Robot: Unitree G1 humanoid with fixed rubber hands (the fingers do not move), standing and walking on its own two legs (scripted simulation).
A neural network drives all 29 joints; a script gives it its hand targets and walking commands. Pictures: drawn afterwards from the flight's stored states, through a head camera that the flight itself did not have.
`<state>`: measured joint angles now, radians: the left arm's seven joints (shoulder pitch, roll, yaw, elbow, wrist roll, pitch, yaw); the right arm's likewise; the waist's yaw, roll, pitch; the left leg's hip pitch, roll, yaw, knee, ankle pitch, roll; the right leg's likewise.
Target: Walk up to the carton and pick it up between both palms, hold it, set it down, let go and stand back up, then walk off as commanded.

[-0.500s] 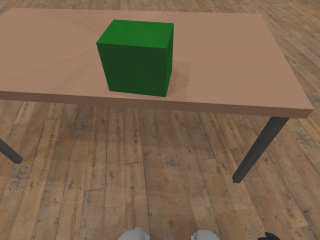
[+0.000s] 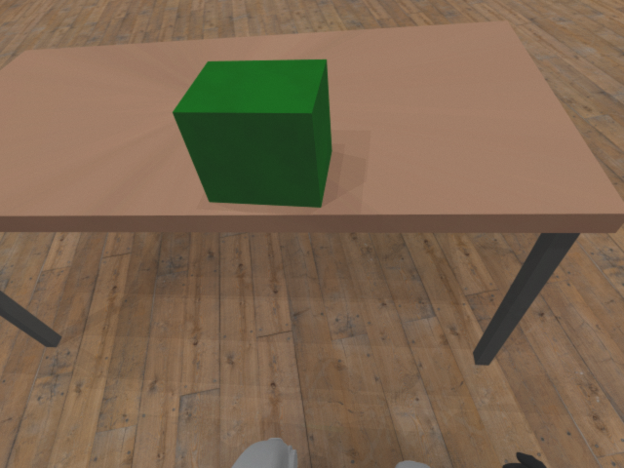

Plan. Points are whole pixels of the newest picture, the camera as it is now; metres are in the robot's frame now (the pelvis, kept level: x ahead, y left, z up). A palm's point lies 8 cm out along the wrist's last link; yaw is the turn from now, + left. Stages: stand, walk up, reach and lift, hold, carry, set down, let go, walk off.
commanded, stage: walk up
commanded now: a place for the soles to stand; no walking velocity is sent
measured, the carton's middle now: (264, 134) +0.64 +0.09 +0.08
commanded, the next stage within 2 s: none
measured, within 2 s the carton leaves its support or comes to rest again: neither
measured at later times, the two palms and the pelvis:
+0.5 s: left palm out of the picture +0.10 +0.40 -0.08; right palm out of the picture +0.14 -0.22 -0.09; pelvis +0.06 +0.08 +0.01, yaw +1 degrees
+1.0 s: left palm out of the picture +0.14 +0.41 -0.04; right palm (472, 434) +0.20 -0.20 -0.12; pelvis +0.10 +0.08 +0.00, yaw +1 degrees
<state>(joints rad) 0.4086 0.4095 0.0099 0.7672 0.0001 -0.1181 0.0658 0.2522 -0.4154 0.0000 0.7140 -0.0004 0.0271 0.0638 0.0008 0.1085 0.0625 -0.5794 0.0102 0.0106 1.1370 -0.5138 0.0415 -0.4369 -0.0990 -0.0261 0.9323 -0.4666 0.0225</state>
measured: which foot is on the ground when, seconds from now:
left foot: up 0.00-0.12, down 0.14-0.66, up 0.68-1.00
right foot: down 0.00-0.14, up 0.16-0.62, down 0.64-1.00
